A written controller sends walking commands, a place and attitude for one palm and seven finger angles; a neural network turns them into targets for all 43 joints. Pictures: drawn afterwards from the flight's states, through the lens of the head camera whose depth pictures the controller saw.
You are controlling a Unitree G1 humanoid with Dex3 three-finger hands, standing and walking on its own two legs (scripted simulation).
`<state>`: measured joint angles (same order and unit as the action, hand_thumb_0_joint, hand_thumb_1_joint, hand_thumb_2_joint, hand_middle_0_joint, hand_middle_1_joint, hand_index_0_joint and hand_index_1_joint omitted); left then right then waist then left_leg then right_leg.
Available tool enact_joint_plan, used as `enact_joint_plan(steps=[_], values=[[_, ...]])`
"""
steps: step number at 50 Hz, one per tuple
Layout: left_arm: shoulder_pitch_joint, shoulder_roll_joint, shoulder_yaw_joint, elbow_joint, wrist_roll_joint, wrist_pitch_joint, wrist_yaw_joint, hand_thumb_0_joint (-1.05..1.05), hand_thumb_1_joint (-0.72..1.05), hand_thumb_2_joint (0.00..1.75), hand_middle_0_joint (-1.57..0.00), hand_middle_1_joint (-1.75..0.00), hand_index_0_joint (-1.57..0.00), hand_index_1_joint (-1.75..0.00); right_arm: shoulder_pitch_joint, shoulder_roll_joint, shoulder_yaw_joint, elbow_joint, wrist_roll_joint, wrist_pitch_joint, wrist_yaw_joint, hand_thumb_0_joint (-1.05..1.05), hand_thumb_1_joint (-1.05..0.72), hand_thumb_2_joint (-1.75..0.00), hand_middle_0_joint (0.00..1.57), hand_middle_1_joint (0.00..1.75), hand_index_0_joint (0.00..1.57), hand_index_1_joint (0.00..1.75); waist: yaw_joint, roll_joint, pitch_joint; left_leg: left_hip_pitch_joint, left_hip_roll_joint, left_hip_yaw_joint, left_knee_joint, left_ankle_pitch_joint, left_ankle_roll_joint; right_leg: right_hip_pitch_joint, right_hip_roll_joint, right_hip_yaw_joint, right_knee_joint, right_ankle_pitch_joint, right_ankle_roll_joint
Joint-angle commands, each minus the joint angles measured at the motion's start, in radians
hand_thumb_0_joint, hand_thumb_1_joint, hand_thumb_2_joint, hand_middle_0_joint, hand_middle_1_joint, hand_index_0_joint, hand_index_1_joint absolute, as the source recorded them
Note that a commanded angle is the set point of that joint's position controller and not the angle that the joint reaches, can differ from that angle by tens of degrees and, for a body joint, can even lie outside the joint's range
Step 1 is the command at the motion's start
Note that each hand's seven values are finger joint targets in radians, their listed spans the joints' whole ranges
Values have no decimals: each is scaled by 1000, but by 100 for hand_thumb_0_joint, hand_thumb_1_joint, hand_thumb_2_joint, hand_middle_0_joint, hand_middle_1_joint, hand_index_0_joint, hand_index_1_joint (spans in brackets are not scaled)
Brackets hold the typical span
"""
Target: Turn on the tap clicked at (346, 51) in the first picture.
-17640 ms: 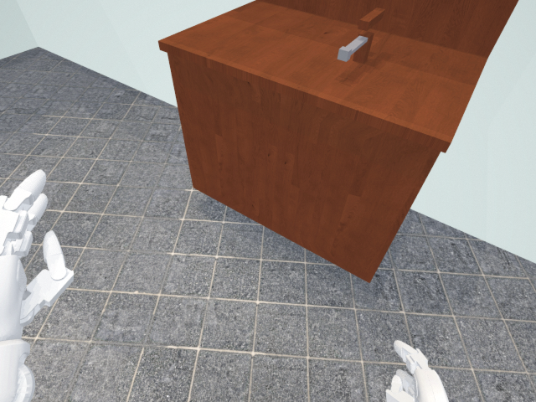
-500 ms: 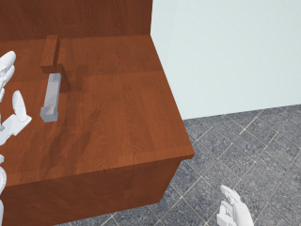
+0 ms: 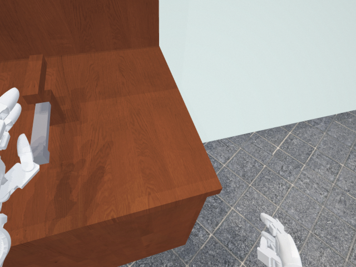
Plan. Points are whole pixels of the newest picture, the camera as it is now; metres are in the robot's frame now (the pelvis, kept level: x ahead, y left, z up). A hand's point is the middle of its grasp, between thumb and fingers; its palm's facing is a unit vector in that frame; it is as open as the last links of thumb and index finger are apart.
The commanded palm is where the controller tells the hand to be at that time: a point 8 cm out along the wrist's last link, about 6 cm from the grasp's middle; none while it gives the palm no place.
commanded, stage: come to a stop and stand still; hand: left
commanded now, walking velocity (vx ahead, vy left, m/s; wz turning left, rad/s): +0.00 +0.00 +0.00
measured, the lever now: (38, 155) +0.28 +0.30 +0.11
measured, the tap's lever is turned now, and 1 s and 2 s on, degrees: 0 0 0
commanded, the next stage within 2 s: look again from close up in 0.16 s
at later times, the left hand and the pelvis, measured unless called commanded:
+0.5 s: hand (20, 182) +0.20 +0.26 +0.16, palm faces +0.39 -0.85 -0.35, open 7.4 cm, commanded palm +0.14 +0.29 +0.18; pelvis -0.02 +0.01 +0.00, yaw +1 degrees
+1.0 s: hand (34, 196) +0.18 +0.23 +0.17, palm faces +0.36 -0.84 -0.40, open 7.4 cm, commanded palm +0.12 +0.27 +0.18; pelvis -0.04 -0.01 +0.00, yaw +0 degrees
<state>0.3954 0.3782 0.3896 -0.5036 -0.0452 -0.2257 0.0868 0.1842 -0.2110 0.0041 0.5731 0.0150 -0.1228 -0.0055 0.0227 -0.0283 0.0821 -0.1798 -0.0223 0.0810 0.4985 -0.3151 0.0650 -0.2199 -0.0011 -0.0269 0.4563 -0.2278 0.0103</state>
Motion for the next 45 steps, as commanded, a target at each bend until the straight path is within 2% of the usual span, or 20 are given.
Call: enact_joint_plan(steps=[1,8,9,13,14,17,18,19,23,24,26,28,29,31,33,34,38,39,43,45], values=[[-26,146,81,-150,1,-51,18,0,90,90,-20,-30,-20,-30,-61,-123,-51,-158,1,-40,-11,0,-90,-90,20,30,20,30,0,68,-192,15,113,-96,-80,422,-69,109,-63,53,-6,326,-38],[-77,171,92,-195,-1,-43,21,0,90,90,-20,-30,-20,-30,-89,-114,-39,-175,-1,-29,-24,0,-90,-90,20,30,20,30,4,86,-185,4,106,-102,-109,320,-63,120,-63,70,-34,287,-39],[-73,143,64,-177,-4,-43,19,0,90,90,-20,-30,-20,-30,-79,-114,-37,-174,-4,-27,-24,0,-90,-90,20,30,20,30,3,85,-178,-6,108,-101,-113,299,-56,121,-67,64,-45,274,-38],[-95,164,75,-207,3,-40,26,0,90,90,-20,-30,-20,-30,-89,-113,-37,-174,-2,-35,-26,0,-90,-90,20,30,20,30,6,107,-188,7,108,-109,-124,292,-62,128,-62,67,-43,266,-38],[-88,136,51,-189,1,-41,22,0,90,90,-20,-30,-20,-30,-77,-114,-36,-171,-6,-33,-26,0,-90,-90,20,30,20,30,6,93,-187,1,112,-112,-127,286,-60,129,-63,56,-46,257,-37],[-96,149,56,-200,5,-44,22,0,90,90,-20,-30,-20,-30,-70,-116,-41,-173,-3,-35,-25,0,-90,-90,20,30,20,30,6,113,-187,-1,117,-118,-134,304,-67,142,-61,48,-34,258,-36],[-82,158,71,-183,5,-39,26,0,90,90,-20,-30,-20,-30,-81,-114,-37,-169,-1,-35,-26,0,-90,-90,20,30,20,30,8,103,-179,3,116,-120,-141,311,-75,131,-56,46,-33,249,-35],[-71,132,50,-160,2,-39,21,0,90,90,-20,-30,-20,-30,-70,-114,-35,-168,-5,-30,-25,0,-90,-90,20,30,20,30,7,83,-174,-9,120,-123,-146,290,-73,130,-59,38,-42,229,-33],[-73,153,68,-173,7,-40,22,0,90,90,-20,-30,-20,-30,-79,-115,-39,-170,1,-32,-26,0,-90,-90,20,30,20,30,7,93,-154,-26,119,-125,-160,240,-74,128,-55,45,-43,206,-34],[-75,130,47,-158,4,-43,18,0,90,90,-20,-30,-20,-30,-65,-118,-36,-166,-4,-28,-25,0,-90,-90,20,30,20,30,6,88,-150,-42,121,-131,-168,228,-73,133,-54,35,-45,196,-33],[-83,140,51,-172,6,-47,17,0,90,90,-20,-30,-20,-30,-65,-120,-42,-172,0,-32,-25,0,-90,-90,20,30,20,30,6,107,-142,-57,126,-136,-179,195,-73,143,-55,38,-37,181,-33],[-74,158,75,-173,10,-47,22,0,90,90,-20,-30,-20,-30,-75,-116,-40,-170,2,-34,-27,0,-90,-90,20,30,20,30,8,95,-142,-61,122,-135,-182,188,-76,147,-51,34,-36,179,-31],[-67,137,56,-158,7,-50,19,0,90,90,-20,-30,-20,-30,-64,-119,-38,-168,-3,-32,-26,0,-90,-90,20,30,20,30,7,82,-148,-67,121,-138,-181,177,-70,151,-52,30,-43,173,-31],[-70,151,65,-176,8,-55,18,0,90,90,-20,-30,-20,-30,-61,-119,-44,-170,-1,-37,-27,0,-90,-90,20,30,20,30,7,84,-150,-70,122,-136,-174,156,-63,161,-58,40,-45,180,-32],[-69,163,79,-182,10,-55,22,0,90,90,-20,-30,-20,-30,-74,-117,-42,-167,2,-41,-28,0,-90,-90,20,30,20,30,7,85,-147,-59,116,-135,-172,164,-69,147,-58,45,-49,178,-34],[-77,130,51,-168,6,-56,19,0,90,90,-20,-30,-20,-30,-63,-118,-39,-165,-2,-38,-28,0,-90,-90,20,30,20,30,5,92,-131,-62,118,-146,-185,176,-75,134,-50,39,-52,176,-33],[-107,162,79,-201,8,-61,24,0,90,90,-20,-30,-20,-30,-77,-112,-43,-174,2,-46,-29,0,-90,-90,20,30,20,30,11,131,-125,-45,158,-154,-188,318,-93,112,-34,27,14,190,-24],[-100,138,59,-178,3,-61,19,0,90,90,-20,-30,-20,-30,-66,-112,-42,-173,-3,-41,-27,0,-90,-90,20,30,20,30,11,129,-128,-50,174,-157,-192,340,-85,103,-33,19,30,162,-21],[-65,155,86,-214,5,-69,16,0,90,90,-20,-30,-20,-30,-66,-104,-51,-179,-5,-49,-14,0,-90,-90,20,30,20,30,15,147,-158,8,221,-157,-144,509,-77,55,-37,14,68,103,-26],[-54,140,79,-230,1,-75,8,0,90,90,-20,-30,-20,-30,-50,-107,-56,-185,-12,-50,-8,0,-90,-90,20,30,20,30,17,153,-158,-14,243,-169,-117,519,-60,62,-40,13,57,100,-30]])
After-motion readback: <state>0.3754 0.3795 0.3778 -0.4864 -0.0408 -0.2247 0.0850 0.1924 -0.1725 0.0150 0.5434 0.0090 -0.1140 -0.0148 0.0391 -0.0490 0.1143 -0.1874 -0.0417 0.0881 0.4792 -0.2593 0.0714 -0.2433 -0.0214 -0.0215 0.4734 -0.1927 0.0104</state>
